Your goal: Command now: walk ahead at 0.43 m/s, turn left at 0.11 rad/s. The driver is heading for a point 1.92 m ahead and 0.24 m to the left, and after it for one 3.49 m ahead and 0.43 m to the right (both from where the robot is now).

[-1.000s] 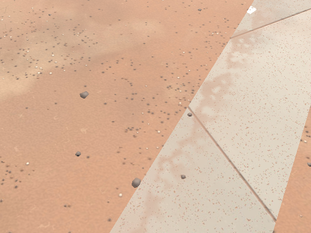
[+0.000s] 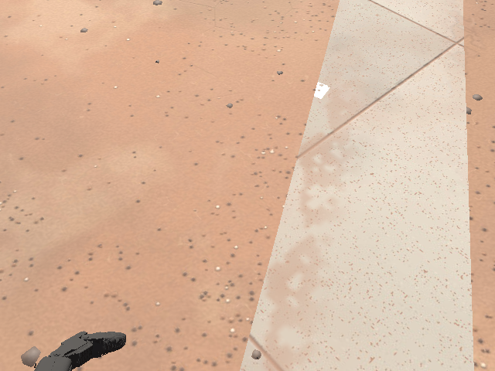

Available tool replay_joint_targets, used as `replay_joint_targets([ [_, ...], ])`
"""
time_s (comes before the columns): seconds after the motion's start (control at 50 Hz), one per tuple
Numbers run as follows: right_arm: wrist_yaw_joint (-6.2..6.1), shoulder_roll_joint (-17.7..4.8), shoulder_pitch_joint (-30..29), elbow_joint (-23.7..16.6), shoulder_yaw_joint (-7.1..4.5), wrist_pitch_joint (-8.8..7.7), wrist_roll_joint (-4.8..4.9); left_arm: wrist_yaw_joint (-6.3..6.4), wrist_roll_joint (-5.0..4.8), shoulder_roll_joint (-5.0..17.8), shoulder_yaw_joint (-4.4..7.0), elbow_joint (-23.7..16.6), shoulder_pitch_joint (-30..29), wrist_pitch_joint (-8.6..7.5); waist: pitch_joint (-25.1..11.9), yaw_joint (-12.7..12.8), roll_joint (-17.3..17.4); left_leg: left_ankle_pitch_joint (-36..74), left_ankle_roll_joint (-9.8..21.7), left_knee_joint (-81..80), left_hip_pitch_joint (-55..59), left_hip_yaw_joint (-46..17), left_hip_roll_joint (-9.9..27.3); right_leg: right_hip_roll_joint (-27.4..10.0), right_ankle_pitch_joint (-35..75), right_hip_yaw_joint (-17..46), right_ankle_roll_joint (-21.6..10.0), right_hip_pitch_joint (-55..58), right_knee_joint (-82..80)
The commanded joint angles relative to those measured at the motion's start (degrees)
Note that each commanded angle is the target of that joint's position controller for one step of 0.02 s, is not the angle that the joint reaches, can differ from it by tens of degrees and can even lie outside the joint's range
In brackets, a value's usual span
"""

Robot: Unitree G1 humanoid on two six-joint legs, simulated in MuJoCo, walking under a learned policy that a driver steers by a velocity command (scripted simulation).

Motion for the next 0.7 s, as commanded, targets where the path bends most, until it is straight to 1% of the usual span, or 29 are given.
replay_joint_targets([
  [0.02,0.23,-8.0,-1.3,-5.6,-1.23,-2.52,1.63,0.94,0.34,10.3,3.41,1.4,19.0,0.33,-13.3,10.4,-8.6,-2.6,0.3,31.4,-36.4,-5.9,0.4,-22.4,5.2,32.2,-13.3,41.8,-12.4],
  [0.04,-0.06,-7.5,-4.0,-6.0,-1.21,-2.22,1.27,0.87,0.58,8.4,2.68,0.9,14.4,0.28,-9.1,8.1,-4.9,1.2,-0.2,29.1,-33.8,-4.3,2.8,-20.0,16.8,23.4,-11.6,33.5,-12.4],
  [0.06,-0.40,-6.8,-4.7,-5.9,-1.44,-1.45,0.39,0.46,0.72,6.3,2.09,1.0,10.9,0.04,-6.0,6.0,-3.5,3.0,-1.0,25.8,-31.2,-3.7,4.2,-17.5,25.6,17.0,-10.4,26.8,-13.3],
  [0.08,-0.66,-6.1,-3.0,-5.4,-1.73,-0.36,0.19,0.27,0.91,5.4,1.91,1.3,9.0,-0.42,-5.3,3.8,-5.3,4.8,-1.5,23.1,-26.9,-3.9,5.6,-15.7,29.1,12.4,-9.2,22.0,-14.6],
  [0.1,-0.81,-4.9,-1.3,-4.6,-1.65,0.69,0.28,0.21,1.09,5.1,1.95,1.7,7.6,-0.78,-5.1,2.7,-6.1,6.4,-2.1,22.2,-23.3,-3.2,5.3,-14.7,31.9,9.4,-9.0,18.4,-16.0],
  [0.12,-0.98,-3.9,-0.4,-4.5,-1.66,1.50,0.30,0.36,1.36,5.6,2.11,2.1,6.7,-1.08,-4.8,1.8,-6.3,8.1,-2.7,21.5,-22.0,-2.6,4.7,-14.4,35.1,6.8,-9.4,16.2,-16.9],
  [0.14,-1.17,-3.6,-0.9,-5.1,-1.76,2.07,0.15,0.71,1.49,6.6,2.42,2.5,6.0,-1.18,-4.2,1.3,-6.3,10.0,-3.3,20.2,-22.6,-2.4,4.5,-14.6,37.0,4.8,-9.7,15.2,-17.6],
  [0.18,-1.25,-2.8,-3.5,-6.9,-1.67,2.64,-0.22,1.76,1.36,7.7,2.82,3.5,5.7,-0.75,-3.6,1.5,-6.1,14.8,-3.7,15.0,-24.4,-2.1,5.0,-14.7,37.2,1.4,-9.6,15.6,-18.5],
  [0.2,-1.05,-2.5,-4.6,-7.5,-1.63,2.70,-0.33,2.29,1.22,7.9,2.87,3.8,5.7,-0.30,-3.9,1.8,-5.9,17.9,-3.7,11.9,-24.1,-1.5,5.2,-14.3,35.6,-0.5,-9.2,16.1,-18.6],
  [0.24,-0.33,-2.1,-7.7,-8.9,-1.54,2.69,-0.31,3.20,0.99,8.5,2.97,4.3,5.6,0.70,-4.0,3.0,-5.7,22.8,-3.4,6.0,-22.9,-0.1,5.3,-13.7,32.6,-3.2,-8.7,17.3,-18.6],
  [0.28,0.46,-1.9,-11.0,-10.7,-1.54,2.77,-0.30,3.72,0.73,9.4,3.22,5.0,6.4,1.65,-3.8,4.4,-5.0,24.6,-2.9,1.3,-22.6,1.0,5.1,-14.5,30.7,-4.2,-8.6,19.5,-18.2],
  [0.32,1.17,-2.4,-13.2,-12.4,-1.84,3.03,-0.37,3.81,0.27,10.3,3.57,5.7,7.1,2.62,-3.5,5.4,-4.7,22.9,-2.2,-1.9,-23.1,1.9,4.9,-15.8,29.0,-4.4,-8.5,22.4,-16.6],
  [0.36,1.82,-3.1,-14.4,-14.0,-2.29,3.39,-0.45,3.81,-0.36,11.0,3.91,6.1,7.3,3.56,-3.0,5.6,-5.0,18.5,-1.1,-4.0,-23.3,2.8,4.4,-17.2,27.9,-4.0,-8.1,24.6,-13.7],
  [0.4,2.33,-3.6,-14.3,-15.2,-2.71,3.64,-0.32,3.98,-1.14,11.6,4.22,6.1,6.8,4.33,-2.8,5.1,-5.6,14.6,0.4,-6.9,-22.4,4.1,3.4,-18.1,28.6,-3.6,-6.9,26.0,-9.4],
  [0.42,2.44,-3.7,-12.9,-15.3,-2.98,3.57,-0.25,4.16,-1.56,11.5,4.25,6.1,6.2,4.62,-3.3,4.1,-5.3,15.9,1.5,-10.9,-19.7,5.2,2.2,-17.3,30.0,-4.5,-5.5,26.1,-5.7],
  [0.44,2.16,-4.9,-9.5,-14.7,-3.69,3.31,-0.37,4.29,-1.72,10.9,4.16,6.3,6.7,4.79,-5.2,2.3,-3.7,22.0,3.2,-16.6,-13.0,6.0,0.1,-14.7,31.1,-6.5,-3.2,24.5,1.2],
  [0.46,1.05,-10.1,-5.2,-14.3,-5.37,3.08,-0.75,4.11,-0.55,9.7,3.80,6.5,9.6,4.46,-9.2,1.4,3.9,45.5,6.5,-19.1,-0.9,-2.3,4.4,-9.6,21.5,-8.6,1.1,17.0,13.1],
  [0.48,-0.18,-16.1,-4.6,-15.5,-6.33,3.25,-1.73,3.26,2.22,5.5,2.14,4.2,10.8,3.76,-12.8,3.7,18.6,72.3,17.7,-16.5,14.4,-22.3,19.5,-0.3,-24.8,-8.9,6.0,-3.7,32.2],
  [0.5,-0.01,-11.7,-3.9,-16.3,-4.81,2.88,-2.07,2.44,1.47,7.0,2.07,4.4,8.9,3.39,-21.7,0.8,12.8,65.2,23.2,-18.9,16.1,-28.2,23.5,1.0,-33.0,3.5,6.2,-7.0,40.7],
  [0.52,0.28,-9.1,-6.4,-16.6,-4.00,2.52,-1.83,2.12,-0.66,9.1,2.74,4.2,5.7,3.78,-18.1,0.4,7.1,60.2,20.7,-19.5,12.7,-22.2,20.9,-1.4,-29.9,5.4,5.6,-8.7,42.4],
  [0.54,0.16,-7.2,-9.5,-16.4,-3.46,2.36,-1.10,2.44,-0.95,8.2,2.60,4.5,4.7,4.32,-14.2,1.8,3.7,52.9,17.1,-19.8,8.8,-17.7,17.6,-2.9,-26.3,5.4,5.3,-9.8,39.4],
  [0.56,0.02,-5.9,-11.9,-16.5,-2.92,2.60,-0.55,3.00,-0.36,8.1,2.69,5.0,4.1,4.99,-11.4,2.7,1.8,46.9,14.8,-21.2,4.4,-15.4,15.7,-3.9,-23.6,5.3,5.7,-8.8,35.5],
  [0.58,-0.21,-6.1,-13.9,-16.5,-2.78,2.84,-0.65,3.37,-0.12,8.2,2.82,5.2,4.7,5.68,-9.9,4.4,3.3,43.8,13.9,-22.7,-0.8,-13.1,13.9,-3.9,-20.9,4.7,6.1,-4.8,32.4],
  [0.6,-0.29,-6.5,-15.0,-16.5,-2.84,3.04,-1.22,3.50,-0.14,7.5,2.67,5.6,5.9,6.18,-9.2,5.3,5.0,42.9,13.6,-23.6,-4.2,-11.5,12.5,-3.1,-19.1,3.7,6.6,-1.5,29.8],
  [0.62,-0.40,-6.5,-15.4,-16.4,-2.87,3.07,-1.62,3.65,-0.22,6.8,2.49,6.2,7.1,6.41,-9.3,5.7,6.0,42.6,13.7,-24.0,-5.4,-10.5,11.9,-2.6,-18.4,3.3,7.0,0.7,26.7],
  [0.66,-0.66,-6.4,-15.8,-15.9,-2.88,3.01,-1.72,3.91,-0.17,5.7,2.03,6.9,7.7,6.56,-9.8,5.4,6.6,39.9,13.4,-24.2,-6.4,-9.2,11.3,-2.6,-16.7,3.2,7.4,4.2,20.2],
  [0.68,-0.81,-6.3,-15.7,-15.6,-2.86,3.04,-1.70,3.95,-0.10,5.4,1.83,7.0,7.1,6.62,-9.8,4.8,6.9,37.0,13.3,-24.4,-6.7,-9.3,11.3,-2.6,-15.5,3.2,7.3,5.5,17.5],
  [0.7,-0.91,-6.3,-15.5,-15.1,-2.78,3.12,-1.77,3.95,-0.12,5.6,1.80,7.0,6.7,6.68,-9.8,4.2,7.3,33.6,13.3,-24.7,-7.0,-9.8,11.5,-2.7,-14.3,3.1,7.2,6.7,15.3],
])
Keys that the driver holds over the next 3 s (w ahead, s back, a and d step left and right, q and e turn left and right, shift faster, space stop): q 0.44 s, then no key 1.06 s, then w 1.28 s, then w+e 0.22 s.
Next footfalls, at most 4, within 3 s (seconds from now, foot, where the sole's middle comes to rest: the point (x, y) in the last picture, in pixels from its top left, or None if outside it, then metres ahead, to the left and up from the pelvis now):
0.46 left None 0.24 0.14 -0.76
0.82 right None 0.26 -0.11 -0.76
2.28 right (226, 284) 0.71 0.06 -0.76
2.82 left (121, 226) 0.93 0.38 -0.76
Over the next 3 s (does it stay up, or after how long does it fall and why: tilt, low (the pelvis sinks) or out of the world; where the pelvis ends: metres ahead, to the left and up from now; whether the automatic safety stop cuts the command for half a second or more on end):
stays up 0.88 0.27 0.02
